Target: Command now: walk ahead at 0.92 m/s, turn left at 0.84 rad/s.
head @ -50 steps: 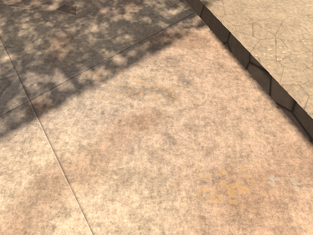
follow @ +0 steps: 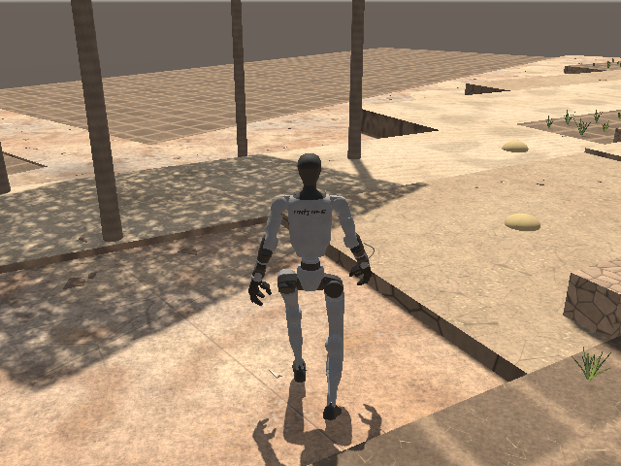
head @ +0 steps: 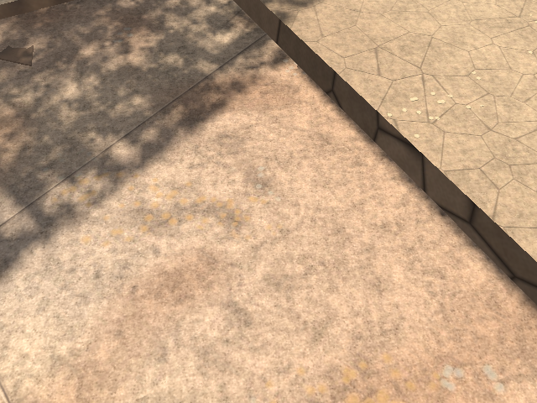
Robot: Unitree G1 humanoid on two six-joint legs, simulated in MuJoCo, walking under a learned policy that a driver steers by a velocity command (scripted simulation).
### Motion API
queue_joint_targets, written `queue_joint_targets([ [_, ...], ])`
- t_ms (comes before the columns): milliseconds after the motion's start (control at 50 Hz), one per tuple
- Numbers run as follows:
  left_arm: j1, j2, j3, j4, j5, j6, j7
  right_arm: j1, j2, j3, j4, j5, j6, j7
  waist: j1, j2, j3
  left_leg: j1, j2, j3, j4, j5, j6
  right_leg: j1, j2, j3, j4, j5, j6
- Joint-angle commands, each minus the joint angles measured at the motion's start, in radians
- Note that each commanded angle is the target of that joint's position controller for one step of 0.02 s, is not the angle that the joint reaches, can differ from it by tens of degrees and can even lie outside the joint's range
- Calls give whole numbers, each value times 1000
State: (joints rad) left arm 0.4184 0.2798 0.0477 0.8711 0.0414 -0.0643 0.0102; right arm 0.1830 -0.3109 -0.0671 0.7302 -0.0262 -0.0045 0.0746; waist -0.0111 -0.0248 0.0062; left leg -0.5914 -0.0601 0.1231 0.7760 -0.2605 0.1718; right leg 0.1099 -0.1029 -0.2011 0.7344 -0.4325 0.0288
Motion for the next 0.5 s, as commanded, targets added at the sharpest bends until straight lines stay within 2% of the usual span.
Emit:
queue_joint_targets([
  [20,-190,119,1,-217,-8,-63,-22,322,-303,-93,6,15,-4,-31,-150,174,-280,985,316,-1011,-528,-463,258,-947,145,268,862,75,-35],
  [40,-272,131,0,-238,-10,-76,-23,330,-273,-87,34,10,-6,-45,-152,72,-172,922,307,-893,-507,-289,221,-998,84,293,836,127,-49],
  [60,-253,110,-12,-236,-11,-84,-21,322,-227,-75,56,7,-12,-56,-94,-19,-68,753,279,-782,-506,-134,179,-945,32,285,711,162,-54],
  [80,-255,94,-18,-244,6,-73,-21,273,-194,-63,55,7,-21,-66,-47,-37,-26,630,227,-669,-507,-73,149,-883,-3,288,623,147,-46],
  [100,-189,85,-25,-215,19,-49,-25,211,-148,-43,42,2,-30,-73,5,-28,-6,542,191,-568,-514,-39,129,-819,-24,277,580,157,-41],
  [120,-140,81,-29,-189,25,-26,-32,189,-108,-25,33,7,-43,-73,29,-9,1,493,160,-496,-532,-22,118,-786,-41,266,542,155,-38],
  [140,-125,76,-32,-179,25,-6,-40,188,-94,-16,36,12,-57,-70,39,15,20,444,147,-459,-570,-13,114,-783,-48,240,508,158,-32],
  [160,-163,76,-34,-189,21,9,-46,196,-98,-13,43,16,-73,-64,35,29,65,403,138,-411,-613,56,100,-805,-60,210,457,184,-31],
  [200,-292,71,-39,-230,4,18,-52,247,-111,-12,59,21,-94,-51,-6,45,139,405,113,-308,-665,306,52,-869,-60,147,341,298,-40],
  [220,-328,67,-40,-235,-7,19,-55,263,-110,-10,66,23,-101,-47,-24,41,143,431,92,-253,-675,413,9,-876,-48,121,279,367,-50],
  [260,-388,46,-51,-249,-23,8,-66,266,-101,0,74,21,-116,-49,-39,48,149,443,78,-155,-702,632,-38,-806,-16,79,99,489,-79],
  [300,-420,38,-54,-251,-37,1,-75,270,-124,1,93,17,-129,-59,-39,63,142,500,118,-95,-777,769,-70,-709,37,62,-52,598,-121],
  [320,-409,55,-48,-236,-41,-3,-77,268,-129,3,97,17,-136,-66,-33,63,118,560,137,-68,-775,917,-91,-665,74,48,-89,638,-136],
  [360,-308,96,-33,-185,-43,0,-72,229,-175,-8,91,3,-130,-88,33,119,30,710,169,-21,-671,1268,-129,-580,160,26,-103,605,-148],
  [380,-213,128,-22,-152,-43,7,-67,196,-195,-16,83,-15,-117,-102,92,147,-32,762,194,-6,-553,1442,-148,-503,201,15,-86,548,-158],
  [400,-46,167,-3,-99,-42,14,-59,161,-205,-22,74,-32,-98,-113,177,155,-108,760,210,2,-342,1569,-159,-356,247,8,-58,480,-171],
  [420,161,203,18,-34,-43,21,-50,100,-215,-28,57,-41,-79,-120,280,154,-165,707,213,4,-60,1588,-163,-190,245,37,-69,435,-195],
  [440,377,235,47,22,-43,26,-36,-9,-225,-34,43,-33,-65,-124,422,92,-169,566,129,41,440,1352,-167,-34,186,135,-195,393,-271],
  [460,339,221,49,67,-48,49,-29,-86,-36,16,-3,-45,-100,-99,301,-251,-67,109,-93,-14,877,-44,-164,123,93,314,-78,555,-281],
  [480,150,302,63,1,-14,39,-26,144,22,45,-89,23,-115,-80,66,-402,-289,-243,-105,-239,1089,-251,-213,363,-133,965,-296,266,-551],
  [500,66,209,61,-54,-17,37,-26,99,-62,56,-66,-6,-133,-78,112,-77,-265,-255,-25,-293,979,-130,-166,279,-159,1086,-466,-5,-524],
])
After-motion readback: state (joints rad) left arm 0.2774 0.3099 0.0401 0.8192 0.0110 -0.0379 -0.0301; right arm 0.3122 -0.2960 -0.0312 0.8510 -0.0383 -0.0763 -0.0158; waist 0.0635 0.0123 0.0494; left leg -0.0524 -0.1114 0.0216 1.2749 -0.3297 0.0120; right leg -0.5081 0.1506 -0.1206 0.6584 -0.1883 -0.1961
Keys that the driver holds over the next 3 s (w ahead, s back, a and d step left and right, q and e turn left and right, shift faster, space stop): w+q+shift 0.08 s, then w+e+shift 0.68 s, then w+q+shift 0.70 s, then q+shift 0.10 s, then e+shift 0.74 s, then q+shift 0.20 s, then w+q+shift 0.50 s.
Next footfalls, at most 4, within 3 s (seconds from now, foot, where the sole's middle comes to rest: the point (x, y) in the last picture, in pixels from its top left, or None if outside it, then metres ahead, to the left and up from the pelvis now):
0.44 right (269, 331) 0.64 0.01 -0.73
0.88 left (233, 195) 1.08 0.12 -0.73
1.26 right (322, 131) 1.37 -0.18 -0.73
1.66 left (248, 62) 1.76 0.08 -0.73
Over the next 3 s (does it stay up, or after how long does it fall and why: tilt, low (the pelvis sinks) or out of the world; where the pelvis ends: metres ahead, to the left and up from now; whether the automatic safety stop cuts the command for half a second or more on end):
stays up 1.96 -0.12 0.15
